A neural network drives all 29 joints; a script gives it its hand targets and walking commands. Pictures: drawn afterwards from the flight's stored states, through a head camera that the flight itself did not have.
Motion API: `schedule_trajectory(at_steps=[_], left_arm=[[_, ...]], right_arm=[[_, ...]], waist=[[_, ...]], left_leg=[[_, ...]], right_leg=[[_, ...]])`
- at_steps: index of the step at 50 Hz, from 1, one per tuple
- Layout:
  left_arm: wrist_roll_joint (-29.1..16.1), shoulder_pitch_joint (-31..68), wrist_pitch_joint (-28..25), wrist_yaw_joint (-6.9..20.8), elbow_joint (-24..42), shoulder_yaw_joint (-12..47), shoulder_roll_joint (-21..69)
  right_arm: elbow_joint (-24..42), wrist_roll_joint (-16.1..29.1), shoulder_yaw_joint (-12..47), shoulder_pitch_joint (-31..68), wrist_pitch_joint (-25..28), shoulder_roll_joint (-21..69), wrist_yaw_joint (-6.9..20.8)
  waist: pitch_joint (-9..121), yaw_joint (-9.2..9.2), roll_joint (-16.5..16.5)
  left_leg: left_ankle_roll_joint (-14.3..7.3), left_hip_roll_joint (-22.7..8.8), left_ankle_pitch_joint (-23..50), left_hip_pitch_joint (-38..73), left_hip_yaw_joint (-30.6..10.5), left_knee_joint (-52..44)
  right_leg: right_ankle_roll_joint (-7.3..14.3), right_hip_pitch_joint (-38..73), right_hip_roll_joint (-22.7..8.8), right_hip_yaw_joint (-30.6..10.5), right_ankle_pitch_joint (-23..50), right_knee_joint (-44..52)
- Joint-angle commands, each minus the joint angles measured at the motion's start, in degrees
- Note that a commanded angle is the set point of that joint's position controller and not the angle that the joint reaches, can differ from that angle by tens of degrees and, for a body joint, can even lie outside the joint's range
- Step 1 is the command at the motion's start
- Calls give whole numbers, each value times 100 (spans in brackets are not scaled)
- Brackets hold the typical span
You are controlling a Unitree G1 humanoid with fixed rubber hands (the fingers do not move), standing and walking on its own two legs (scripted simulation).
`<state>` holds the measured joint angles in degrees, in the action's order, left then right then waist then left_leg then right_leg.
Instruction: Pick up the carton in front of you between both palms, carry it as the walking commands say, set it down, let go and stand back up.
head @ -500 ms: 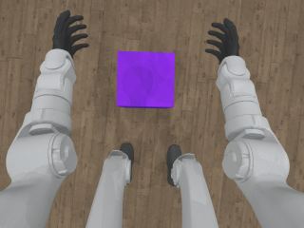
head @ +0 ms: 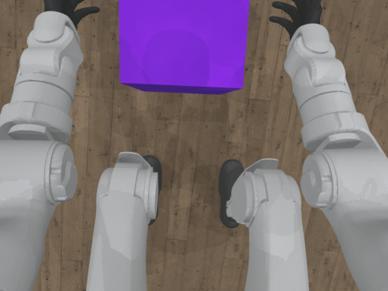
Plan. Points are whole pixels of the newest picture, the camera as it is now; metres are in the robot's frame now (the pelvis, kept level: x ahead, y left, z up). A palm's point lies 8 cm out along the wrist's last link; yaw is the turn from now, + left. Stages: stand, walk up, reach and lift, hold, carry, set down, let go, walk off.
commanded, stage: reach and lift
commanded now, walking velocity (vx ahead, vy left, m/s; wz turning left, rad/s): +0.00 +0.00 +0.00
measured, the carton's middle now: (183, 42) +0.54 +0.05 -0.29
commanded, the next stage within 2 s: none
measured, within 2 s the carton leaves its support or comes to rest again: leaves its support in 1.04 s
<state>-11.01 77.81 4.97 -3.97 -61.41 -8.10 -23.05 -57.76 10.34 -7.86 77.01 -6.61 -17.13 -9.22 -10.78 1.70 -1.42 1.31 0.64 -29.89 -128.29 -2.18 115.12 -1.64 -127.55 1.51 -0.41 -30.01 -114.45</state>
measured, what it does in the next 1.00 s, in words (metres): lowers itself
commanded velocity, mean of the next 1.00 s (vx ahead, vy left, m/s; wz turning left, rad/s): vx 0.00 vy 0.00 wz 0.00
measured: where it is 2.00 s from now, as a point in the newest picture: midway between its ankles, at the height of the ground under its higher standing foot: (189, 203)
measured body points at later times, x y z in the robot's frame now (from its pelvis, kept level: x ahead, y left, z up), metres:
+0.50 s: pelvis +0.00 +0.01 -0.05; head +0.37 +0.03 +0.20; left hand +0.55 +0.22 -0.23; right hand +0.56 -0.13 -0.23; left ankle +0.11 +0.13 -0.38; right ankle +0.12 -0.12 -0.38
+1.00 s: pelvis +0.00 +0.01 -0.06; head +0.36 +0.03 +0.20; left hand +0.56 +0.20 -0.23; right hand +0.56 -0.11 -0.23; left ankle +0.11 +0.13 -0.38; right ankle +0.12 -0.12 -0.38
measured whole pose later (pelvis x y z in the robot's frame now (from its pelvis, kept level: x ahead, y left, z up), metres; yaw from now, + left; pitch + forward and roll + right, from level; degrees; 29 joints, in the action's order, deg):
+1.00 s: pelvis +0.00 +0.01 -0.06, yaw +0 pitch +36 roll -1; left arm -8.4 87.0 6.7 -5.1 -67.1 -6.6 -19.8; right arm -63.0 5.3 -12.5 85.3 -7.3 -13.0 -8.7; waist -21.4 2.0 -1.4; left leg 0.2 0.2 -31.6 -131.0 -1.1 126.9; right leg -3.0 -130.4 2.7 -1.6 -31.4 -126.0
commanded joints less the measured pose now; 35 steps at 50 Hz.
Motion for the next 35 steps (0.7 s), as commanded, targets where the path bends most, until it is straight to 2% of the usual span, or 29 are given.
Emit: schedule_trajectory(at_steps=[1, 7, 11, 14, 18, 21, 28, 35], left_arm=[[-17, 1718, -147, -10, 57, 6, -776], [-156, 2223, -362, -43, -299, 200, -944], [-402, 2464, -466, -118, -46, 433, -1024], [-542, 2367, -504, -126, 126, 516, -1026], [-508, 2000, -489, -167, 138, 517, -912], [-418, 1774, -470, -164, -161, 517, -718], [-286, 1924, -510, -103, -227, 495, -519], [-355, 2466, -500, -97, -138, 841, 132]], right_arm=[[27, 23, -35, 1704, 162, -636, 39], [-363, 167, 120, 2208, 410, -859, 104], [-178, 417, 370, 2401, 540, -1003, 57], [52, 457, 510, 2342, 573, -876, 3], [296, 513, 552, 2084, 569, -717, -28], [-7, 420, 433, 1761, 545, -617, -2], [-349, 187, 177, 1710, 607, -579, 44], [-278, 325, 485, 2278, 648, 67, 49]], waist=[[6145, 121, 193], [5946, 99, 215], [6631, 103, 203], [6911, 120, -55], [7046, 184, 83], [6355, 141, 164], [5677, -24, 306], [5754, 29, 244]], left_leg=[[76, -66, 733, 3100, 364, -816], [67, -101, 1110, 3167, 249, -329], [74, -57, 1683, 3550, 276, -41], [49, -24, 2034, 3640, 269, 77], [33, 19, 2396, 4064, 284, 165], [64, 26, 2059, 3690, 258, 94], [94, 39, 1609, 3209, 209, -19], [57, 120, 1437, 3245, 249, -140]], right_leg=[[-58, 3289, 75, 238, 630, 625], [-67, 3090, 34, 229, 927, 81], [-63, 3462, 31, 266, 1463, -221], [-102, 3689, 73, 317, 1837, -384], [-124, 3470, 148, 383, 1947, -438], [-122, 3010, 145, 370, 1613, -367], [-92, 2666, 148, 298, 1310, -220], [-70, 2956, 237, 290, 1238, -156]])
